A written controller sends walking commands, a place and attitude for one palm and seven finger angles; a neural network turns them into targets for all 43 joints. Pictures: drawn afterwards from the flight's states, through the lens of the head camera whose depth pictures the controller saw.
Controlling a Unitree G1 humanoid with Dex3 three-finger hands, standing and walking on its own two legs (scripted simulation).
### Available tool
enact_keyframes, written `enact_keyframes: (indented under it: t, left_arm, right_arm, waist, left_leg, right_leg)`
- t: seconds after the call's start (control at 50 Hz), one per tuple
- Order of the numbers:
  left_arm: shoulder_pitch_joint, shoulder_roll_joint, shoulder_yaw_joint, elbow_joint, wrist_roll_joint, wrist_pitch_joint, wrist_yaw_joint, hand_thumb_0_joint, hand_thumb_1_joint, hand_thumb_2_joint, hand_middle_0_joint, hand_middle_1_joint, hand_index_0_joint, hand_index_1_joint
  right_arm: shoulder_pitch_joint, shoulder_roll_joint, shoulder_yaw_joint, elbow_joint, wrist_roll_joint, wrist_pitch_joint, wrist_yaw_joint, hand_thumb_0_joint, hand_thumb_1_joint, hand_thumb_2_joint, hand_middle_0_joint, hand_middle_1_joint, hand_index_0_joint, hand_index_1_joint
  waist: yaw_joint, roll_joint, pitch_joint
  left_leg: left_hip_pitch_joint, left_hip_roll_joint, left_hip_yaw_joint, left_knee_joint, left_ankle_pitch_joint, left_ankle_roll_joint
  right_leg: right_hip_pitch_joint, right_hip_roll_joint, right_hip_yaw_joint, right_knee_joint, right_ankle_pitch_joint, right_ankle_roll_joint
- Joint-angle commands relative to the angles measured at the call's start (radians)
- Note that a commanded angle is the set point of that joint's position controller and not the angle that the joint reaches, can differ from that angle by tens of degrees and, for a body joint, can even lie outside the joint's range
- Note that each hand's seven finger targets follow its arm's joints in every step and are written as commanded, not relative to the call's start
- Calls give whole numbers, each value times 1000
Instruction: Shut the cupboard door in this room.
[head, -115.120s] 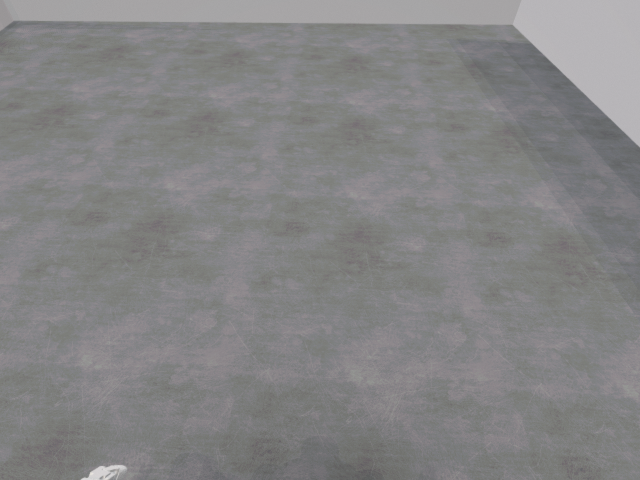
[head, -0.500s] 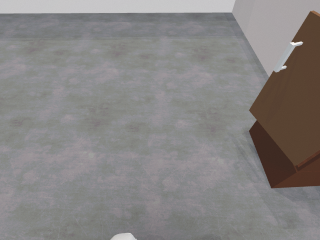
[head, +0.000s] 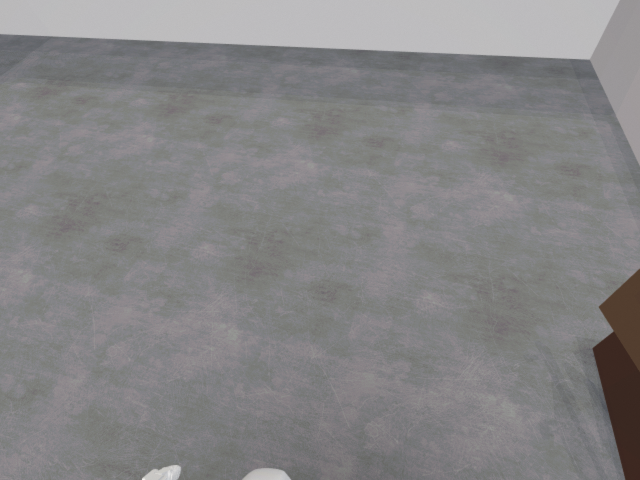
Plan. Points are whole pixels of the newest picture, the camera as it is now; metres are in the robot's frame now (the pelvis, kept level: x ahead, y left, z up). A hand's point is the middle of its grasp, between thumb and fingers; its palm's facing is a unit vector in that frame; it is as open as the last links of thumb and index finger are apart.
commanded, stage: walk to a spot facing it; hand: left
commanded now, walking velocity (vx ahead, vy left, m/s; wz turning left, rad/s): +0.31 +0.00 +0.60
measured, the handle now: out of the picture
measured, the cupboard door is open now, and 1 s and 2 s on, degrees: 17 17 17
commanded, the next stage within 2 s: turn to face it in 0.36 s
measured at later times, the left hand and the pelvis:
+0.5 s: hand out of the picture +0.11 +0.24 -0.19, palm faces +0.35 -0.91 -0.20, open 7.4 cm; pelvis +0.18 +0.06 -0.01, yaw +17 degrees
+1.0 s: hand (196, 341) +0.35 +0.25 -0.17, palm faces +0.12 -0.97 -0.19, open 7.3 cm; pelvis +0.30 +0.07 +0.00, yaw +5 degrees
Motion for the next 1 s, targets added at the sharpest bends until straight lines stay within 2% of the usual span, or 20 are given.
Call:
enact_keyframes:
  t: [0.0, 0.1, 0.24, 0.32, 0.34, 0.36, 0.38, 0.4, 0.44, 0.46, 0.5, 0.62, 0.74, 0.82, 0.84, 0.86, 0.88, 0.9, 0.92, 0.98]
  left_arm:
    - [97, 109, 35, -6, -7, -31, 28, 0, 900, 900, -200, -300, -200, -300]
    - [191, 96, 30, 58, -8, -47, 34, 0, 900, 900, -200, -300, -200, -300]
    - [223, 140, 27, 80, -10, -39, 37, 0, 900, 900, -200, -300, -200, -300]
    - [169, 215, 44, 57, -19, -27, 30, 0, 900, 900, -200, -300, -200, -300]
    - [151, 212, 45, 37, -24, -23, 22, 0, 900, 900, -200, -300, -200, -300]
    - [149, 149, 37, -11, -33, -16, 4, 0, 900, 900, -200, -300, -200, -300]
    - [35, 162, 30, -74, -33, -10, 10, 0, 900, 900, -200, -300, -200, -300]
    - [8, 135, 34, -89, -31, -9, 22, 0, 900, 900, -200, -300, -200, -300]
    - [47, 115, 39, -39, -16, 11, 21, 0, 900, 900, -200, -300, -200, -300]
    - [102, 100, 36, -6, -9, 21, 15, 0, 900, 900, -200, -300, -200, -300]
    - [173, 64, 24, 47, -7, 40, 18, 0, 900, 900, -200, -300, -200, -300]
    - [104, 42, 0, 74, -19, 72, 30, 0, 900, 900, -200, -300, -200, -300]
    - [-27, 57, 15, 13, -15, 89, 14, 0, 900, 900, -200, -300, -200, -300]
    - [10, 67, 24, 2, -14, 80, 8, 0, 900, 900, -200, -300, -200, -300]
    - [66, 88, 30, 16, -13, 70, 8, 0, 900, 900, -200, -300, -200, -300]
    - [128, 160, 43, 29, -6, 54, 17, 0, 900, 900, -200, -300, -200, -300]
    - [191, 224, 56, 51, -9, 45, 27, 0, 900, 900, -200, -300, -200, -300]
    - [197, 226, 60, 50, -21, 48, 41, 0, 900, 900, -200, -300, -200, -300]
    - [155, 210, 61, 39, -21, 50, 49, 0, 900, 900, -200, -300, -200, -300]
    - [51, 173, 55, 1, -22, 55, 51, 0, 900, 900, -200, -300, -200, -300]
  right_arm:
    - [-57, -18, -12, -95, 5, -34, 15, 0, -900, -900, 200, 300, 200, 300]
    - [-143, 21, -1, -128, 6, -22, 28, 0, -900, -900, 200, 300, 200, 300]
    - [-302, 0, 17, -206, 6, -29, 45, 0, -900, -900, 200, 300, 200, 300]
    - [-86, -74, -5, -174, -2, -40, 28, 0, -900, -900, 200, 300, 200, 300]
    - [50, -139, -24, -146, -6, -43, 16, 0, -900, -900, 200, 300, 200, 300]
    - [143, -291, -57, -134, -15, -49, 6, 0, -900, -900, 200, 300, 200, 300]
    - [187, -336, -61, -123, 9, -46, -9, 0, -900, -900, 200, 300, 200, 300]
    - [131, -315, -50, -138, 9, -53, -22, 0, -900, -900, 200, 300, 200, 300]
    - [-36, -210, -20, -186, 9, -64, -31, 0, -900, -900, 200, 300, 200, 300]
    - [-93, -160, -1, -188, 8, -72, -36, 0, -900, -900, 200, 300, 200, 300]
    - [-88, -114, 18, -164, 10, -85, -44, 0, -900, -900, 200, 300, 200, 300]
    - [-45, -69, 31, -76, 15, -77, -55, 0, -900, -900, 200, 300, 200, 300]
    - [-22, -105, 9, -49, 4, -46, -63, 0, -900, -900, 200, 300, 200, 300]
    - [-13, -122, -2, -43, 6, -34, -67, 0, -900, -900, 200, 300, 200, 300]
    - [-22, -122, -6, -50, 14, -35, -64, 0, -900, -900, 200, 300, 200, 300]
    - [-15, -95, -8, -69, 26, -36, -57, 0, -900, -900, 200, 300, 200, 300]
    - [-64, -50, 0, -106, 29, -36, -54, 0, -900, -900, 200, 300, 200, 300]
    - [-97, -54, 7, -120, 24, -23, -64, 0, -900, -900, 200, 300, 200, 300]
    - [-114, -56, 6, -125, 25, -22, -67, 0, -900, -900, 200, 300, 200, 300]
    - [-114, -46, 6, -123, 22, -13, -56, 0, -900, -900, 200, 300, 200, 300]
  waist:
    - [8, -175, -32]
    - [22, -150, -32]
    - [44, -166, 23]
    - [-74, -151, -114]
    - [-149, -81, -205]
    - [-159, 213, -274]
    - [-174, 86, -274]
    - [-130, 9, -215]
    - [-56, 83, -111]
    - [-4, 87, -94]
    - [27, 39, -121]
    - [38, 26, -73]
    - [3, 61, -17]
    - [18, 54, -55]
    - [45, 14, -101]
    - [59, -147, -152]
    - [89, -282, -155]
    - [91, -239, -170]
    - [78, -232, -162]
    - [33, -109, -153]
  left_leg:
    - [-230, 98, 18, 84, 162, -26]
    - [-312, 98, 83, -90, 182, -37]
    - [-228, 79, 167, -401, 175, 7]
    - [180, -44, 246, -551, 148, 64]
    - [453, 13, 154, -625, 216, 95]
    - [661, 347, -354, -692, 408, 232]
    - [656, 454, -520, -782, 572, 295]
    - [516, 452, -451, -800, 477, 270]
    - [259, 340, -310, -874, 285, 183]
    - [196, 288, -212, -882, 310, 148]
    - [199, 246, -111, -883, 492, 122]
    - [198, 239, 29, -900, 622, 86]
    - [238, 319, 54, -837, 587, 147]
    - [295, 317, 93, -687, 642, 98]
    - [285, 275, 134, -573, 619, 55]
    - [125, 189, 201, -386, 465, -9]
    - [-110, 35, 236, -152, -170, -74]
    - [-187, 42, 78, -41, -246, -76]
    - [-240, 58, 35, 18, -200, -80]
    - [-182, 85, 29, -35, -65, -97]
  right_leg:
    - [183, -275, 170, -400, 56, -34]
    - [354, -272, 1, -355, 479, -41]
    - [421, -313, -88, -308, 647, -40]
    - [327, -295, -180, 59, 840, -4]
    - [139, -264, -173, 308, 619, 30]
    - [-221, -79, -139, 680, -193, 99]
    - [-352, -42, 53, 788, -314, 86]
    - [-365, -64, 115, 812, -262, 83]
    - [-299, -107, 168, 733, -145, 86]
    - [-244, -105, 168, 674, -91, 87]
    - [-185, -80, 159, 595, -27, 90]
    - [-106, -19, 180, 349, 56, 83]
    - [-65, 20, 118, 180, -21, 65]
    - [49, 48, 83, -14, 41, 39]
    - [149, 36, 105, -136, 189, 27]
    - [325, -100, 306, -164, 539, -42]
    - [446, -315, 528, -188, 964, -189]
    - [455, -327, 555, -183, 1008, -241]
    - [459, -298, 555, -176, 949, -247]
    - [354, -200, 419, -192, 751, -185]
